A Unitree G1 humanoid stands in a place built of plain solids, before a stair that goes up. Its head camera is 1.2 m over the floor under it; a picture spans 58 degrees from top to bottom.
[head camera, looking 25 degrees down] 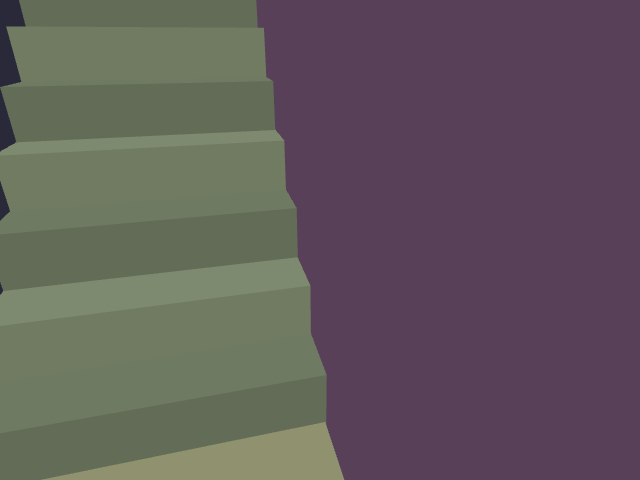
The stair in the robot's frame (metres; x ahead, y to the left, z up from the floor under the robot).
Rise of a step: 0.21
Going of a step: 0.22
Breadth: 1.03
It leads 14 degrees to the left of straight ahead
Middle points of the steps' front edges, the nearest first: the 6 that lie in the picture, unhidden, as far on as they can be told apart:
0.96 0.48 0.21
1.18 0.53 0.42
1.40 0.59 0.62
1.61 0.64 0.83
1.83 0.70 1.04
2.05 0.75 1.24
